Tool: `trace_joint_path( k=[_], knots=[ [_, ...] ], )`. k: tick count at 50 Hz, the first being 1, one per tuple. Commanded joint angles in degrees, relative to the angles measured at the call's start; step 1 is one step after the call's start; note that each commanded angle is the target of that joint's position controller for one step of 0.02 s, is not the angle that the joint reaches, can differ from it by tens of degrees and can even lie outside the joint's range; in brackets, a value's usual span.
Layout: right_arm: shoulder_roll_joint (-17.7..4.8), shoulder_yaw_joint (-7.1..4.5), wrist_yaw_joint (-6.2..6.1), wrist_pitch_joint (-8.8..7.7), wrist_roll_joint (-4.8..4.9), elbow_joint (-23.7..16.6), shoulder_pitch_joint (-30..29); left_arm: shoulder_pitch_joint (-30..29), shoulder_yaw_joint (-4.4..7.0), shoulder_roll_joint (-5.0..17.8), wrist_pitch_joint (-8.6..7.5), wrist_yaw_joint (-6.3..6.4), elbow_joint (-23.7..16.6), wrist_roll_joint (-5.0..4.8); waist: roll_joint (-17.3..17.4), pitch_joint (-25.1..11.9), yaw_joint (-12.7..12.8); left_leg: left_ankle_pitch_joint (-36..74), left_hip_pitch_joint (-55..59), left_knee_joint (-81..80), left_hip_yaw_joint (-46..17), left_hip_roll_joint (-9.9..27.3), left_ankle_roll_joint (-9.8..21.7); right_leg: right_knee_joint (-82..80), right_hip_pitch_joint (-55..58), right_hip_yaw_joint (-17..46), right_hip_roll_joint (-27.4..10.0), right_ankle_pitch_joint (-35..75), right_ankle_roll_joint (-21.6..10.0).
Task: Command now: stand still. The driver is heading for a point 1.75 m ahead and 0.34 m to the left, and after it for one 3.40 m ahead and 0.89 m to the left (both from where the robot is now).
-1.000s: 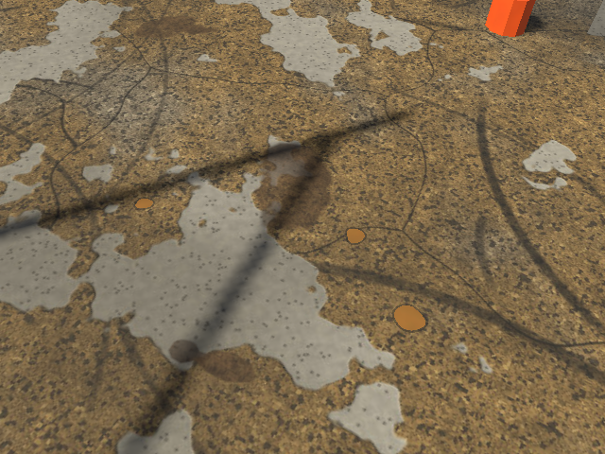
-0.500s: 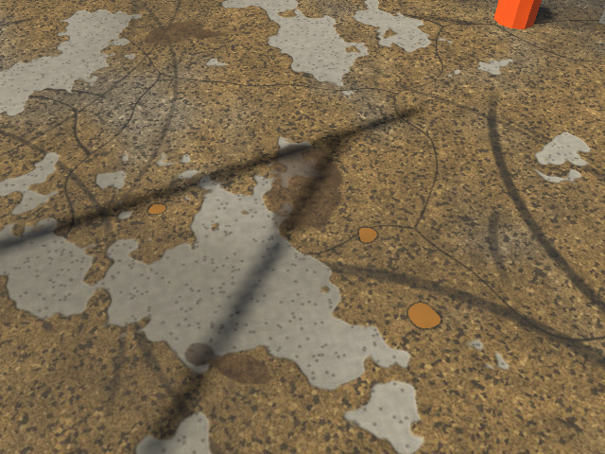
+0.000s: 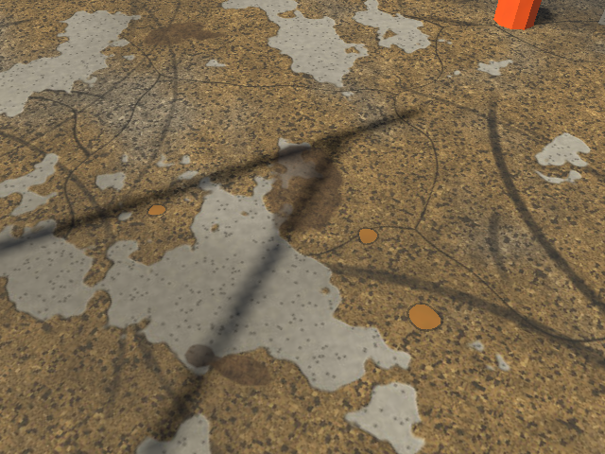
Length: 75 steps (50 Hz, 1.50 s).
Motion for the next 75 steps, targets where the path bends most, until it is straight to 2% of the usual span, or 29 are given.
trace_joint_path(
  k=[1, 4, 7, 9, 13, 16, 17, 18, 19, 20, 22, 27, 34, 37, 39, 40, 41, 42, 44, 46, 52, 62, 66, 67, 68, 69, 70, 71, 75],
  knots=[
    [-4.48, -0.62, -0.17, -0.28, 0.00, -0.45, 3.81, 3.35, 0.49, 4.34, -0.21, 0.17, -0.36, 0.00, 0.16, 2.74, 0.02, 3.74, -3.01, -4.99, -6.01, 6.62, 1.07, -2.87, -0.79, 4.13, -5.11, 5.14, -1.82],
    [-6.87, -1.68, -0.04, 0.24, -0.14, -0.36, 5.18, 3.50, 0.72, 4.46, 0.06, 0.05, -1.04, 0.36, 3.11, 2.83, -0.65, -17.11, -3.53, -7.23, -8.28, 6.17, 2.76, 1.53, -3.95, 1.08, -1.28, -10.24, -2.70],
    [-9.28, -3.18, 0.10, 0.92, -0.19, 0.22, 9.91, -0.10, 0.65, 2.77, -0.30, -1.06, -4.42, 2.04, 8.95, 8.39, -3.08, -36.91, -4.23, -14.65, -21.55, 15.60, 9.46, 16.16, -15.41, -5.24, 0.88, -16.31, -3.26],
    [-8.83, -3.54, 0.29, 0.26, -0.72, -0.01, 10.11, -2.37, 0.91, 3.23, -1.49, -1.73, -6.65, 2.07, 7.27, 10.59, -2.99, -32.18, -4.62, -17.15, -25.29, 19.68, 12.05, 23.29, -19.88, -5.31, -2.65, -14.87, -3.32],
    [-9.28, -4.15, 0.78, -1.57, -0.63, -1.35, 7.50, -1.71, 1.64, 3.50, -3.58, -2.86, -8.61, 1.06, 5.82, 8.29, -0.67, -19.73, -4.46, -13.55, -17.15, 16.21, 10.16, 16.75, -14.95, -6.82, -3.10, -13.25, -3.76],
    [-8.47, -4.12, 1.09, -2.11, -0.06, -2.82, 4.08, 10.79, 2.49, 2.90, -4.11, -2.56, -4.66, 0.46, 2.60, 5.73, 4.90, -17.10, -17.87, -3.30, -9.31, 10.33, 7.60, 3.43, 9.44, -9.67, 1.08, -6.11, -4.10],
    [-5.76, -3.28, 1.47, -2.75, -0.45, -3.97, 2.85, 17.12, 3.48, 6.07, -4.60, -2.00, -3.41, 1.12, -5.74, 3.92, 7.55, -13.20, -23.91, 10.66, -3.15, 5.75, 5.66, -3.68, 17.12, 2.14, -6.96, -13.65, -5.05],
    [-1.62, -2.16, 2.11, -3.37, -0.27, -6.68, 2.17, 24.23, 4.99, 12.57, -4.60, -1.71, -2.77, 0.95, -18.61, 0.65, 8.63, -16.64, -34.04, 29.14, 4.91, -1.05, 3.12, -14.94, 22.09, 28.11, -21.39, -32.11, -9.88],
    [-6.59, -3.33, 2.61, -3.23, -1.99, -7.39, 0.75, 22.28, 4.82, 11.47, -3.79, -1.63, -2.22, 0.92, -12.20, 4.48, 6.23, -17.43, -36.58, 39.48, 1.02, 1.36, 4.00, -15.95, 15.58, 34.03, -24.03, -36.08, -12.86],
    [-6.43, -3.38, 3.25, -3.38, -2.05, -7.80, -1.23, 15.77, 4.19, 9.22, -3.94, -1.94, -4.72, 0.97, -5.12, 8.29, 3.31, -11.29, -37.80, 42.82, -0.96, 4.36, 4.38, -15.38, 10.92, 28.80, -22.15, -32.85, -12.48],
    [-4.80, -3.12, 4.05, -4.06, -1.31, -7.18, -0.99, 10.20, 3.55, 7.37, -5.11, -2.16, -7.01, 0.72, -1.76, 7.49, 0.44, -2.31, -34.12, 40.91, -1.47, 6.79, 3.25, -16.16, 7.82, 17.75, -17.26, -16.35, -10.58],
    [-4.88, -3.49, 4.34, -2.46, -1.30, -8.67, -5.07, 16.71, 2.21, 5.03, -6.49, -1.61, -4.38, 0.41, -3.70, 4.28, 0.15, 2.84, -35.50, 37.68, 3.02, 5.97, 0.46, -13.12, 12.60, 3.96, -12.73, 17.54, -9.51],
    [-3.74, -2.07, 4.19, -2.22, -0.24, -15.41, -20.73, 18.31, 1.70, 6.10, -6.77, -1.12, -3.97, 0.62, -5.83, 7.05, 2.09, 9.49, -27.08, 15.09, 8.22, 2.41, 1.41, -13.56, 9.73, -1.62, -11.56, 32.76, -9.38],
    [-6.32, -3.03, 3.25, -2.67, -0.21, -14.49, -14.74, 15.85, 2.24, 8.16, -7.09, -0.84, -4.16, 0.72, -6.30, 3.04, -1.83, 7.38, -17.52, 11.83, 8.85, -0.63, 5.04, -5.45, 13.95, -4.03, -13.03, 51.72, -8.51],
    [-8.46, -4.54, 2.54, -3.43, -0.19, -9.36, 0.46, 14.06, 2.87, 9.49, -6.58, -0.64, -4.47, 0.87, -5.26, -4.84, -8.14, 7.78, -2.55, 7.44, 8.57, -2.84, 7.48, 12.80, 14.12, -6.78, -12.21, 54.49, -7.18],
    [-10.87, -5.60, 2.09, -3.62, -1.14, -7.09, 8.26, 14.19, 2.82, 9.09, -6.44, -0.81, -4.95, 0.73, -3.31, -8.78, -10.92, 3.57, 9.22, 6.43, 2.40, 2.45, 9.42, 26.22, 5.47, -8.00, -10.57, 41.00, -6.58],
    [-16.16, -7.02, 1.97, -3.39, -2.10, -6.85, 13.24, 17.69, 2.09, 4.04, -6.36, -1.60, -6.55, -0.25, 7.36, -14.28, -9.13, -4.34, 21.57, 3.45, -23.10, 18.10, 16.07, 48.76, -11.34, -10.67, -2.41, 6.88, -4.62],
    [-15.88, -7.02, 2.90, -2.56, -0.47, -6.73, 9.43, 18.05, 2.98, 5.51, -6.39, -2.45, -7.22, 0.13, 10.20, -15.83, -6.32, -8.16, 23.50, -7.23, -44.96, 22.75, 21.22, 59.79, -23.47, -3.88, 2.90, -16.84, -4.58],
    [-9.97, -5.54, 3.39, -2.89, 0.51, -8.95, -1.58, 6.50, 3.40, 7.58, -7.02, -2.72, -11.24, 1.16, 0.50, -1.20, -2.91, -9.88, 7.74, -10.79, -31.23, 19.24, 17.35, 56.00, -28.38, -1.54, -4.09, -6.45, -5.43],
    [-7.11, -4.48, 2.83, -3.83, 0.14, -8.53, -2.58, 5.08, 3.48, 6.28, -6.46, -2.72, -12.40, 1.88, -1.87, 1.73, 1.08, 3.40, -2.61, -11.94, -22.64, 14.36, 14.26, 48.41, -22.17, -1.14, -6.65, -4.39, -4.04],
    [-10.22, -4.75, 2.12, -4.74, 0.48, -8.38, 4.43, -4.60, 3.50, 6.21, -3.33, -2.97, -18.16, 2.21, 1.53, 3.11, 0.62, 12.91, -6.57, -13.78, -15.33, 9.64, 13.05, 33.37, -24.64, -4.08, -7.21, 1.56, 0.95],
    [-11.18, -5.22, 1.40, -3.54, -0.51, -9.70, 14.15, -24.01, 2.58, 7.08, -3.89, -3.85, -27.78, 0.98, 4.75, 2.13, -6.21, 29.64, 9.29, -5.56, -18.48, 9.45, 10.14, 14.05, -28.90, -4.61, -2.74, 7.98, 1.45],
    [-13.96, -6.12, 1.36, -4.04, -0.37, -12.21, 8.48, -9.90, 3.97, 11.15, -5.41, -2.80, -25.20, 0.48, 4.69, -4.05, 1.40, 41.87, 4.98, 7.88, -18.11, 7.26, 5.97, 4.48, -4.46, -4.80, 0.71, 3.81, -1.93],
    [-13.37, -6.06, 1.96, -4.58, 0.24, -13.03, 7.26, -1.39, 4.85, 13.58, -6.22, -2.00, -23.58, 1.23, 2.26, -9.51, 5.53, 35.87, -1.11, 19.24, -16.10, 4.12, 4.77, 3.09, 8.81, -1.29, -3.76, 4.40, -3.93],
    [-8.74, -4.99, 2.16, -4.97, 1.98, -15.89, 8.38, 7.12, 5.98, 18.67, -6.22, -0.89, -23.75, 3.03, -5.51, -19.33, 7.46, 13.85, -12.14, 35.95, -11.04, -0.11, 3.41, 2.67, 24.07, 14.83, -19.74, -4.19, -7.07],
    [-7.64, -4.88, 1.88, -4.35, 2.80, -16.96, 14.87, 4.82, 6.71, 21.16, -5.28, -1.42, -23.63, 3.27, -17.27, -23.21, 2.51, -19.35, -25.11, 47.17, -6.35, -5.48, 2.86, -3.60, 29.09, 38.07, -29.38, -4.03, -13.06],
    [-11.38, -5.42, 1.41, -3.25, 0.62, -15.23, 12.96, 0.78, 5.83, 14.86, -4.62, -1.75, -24.54, 2.33, -7.63, -15.35, 1.06, -13.76, -28.91, 51.78, -6.64, 0.13, 3.33, -4.07, 21.42, 35.07, -26.79, -11.75, -12.53],
    [-10.84, -5.38, 2.03, -3.00, -0.21, -15.61, 8.27, -2.64, 4.62, 10.07, -4.69, -1.93, -24.99, 1.76, -1.86, -7.25, 1.15, -8.33, -28.82, 50.08, -6.00, 1.89, 2.87, -5.78, 12.76, 24.98, -23.31, -9.84, -11.03],
    [-8.55, -5.31, 4.10, -0.88, -1.46, -17.55, 4.56, -0.82, 4.03, 8.54, -6.23, -2.10, -22.33, 1.16, -5.47, -1.78, -1.12, -3.70, -25.91, 45.66, -4.07, 5.12, 1.48, -10.00, 2.51, 6.31, -17.04, 9.25, -8.01]
  ],
)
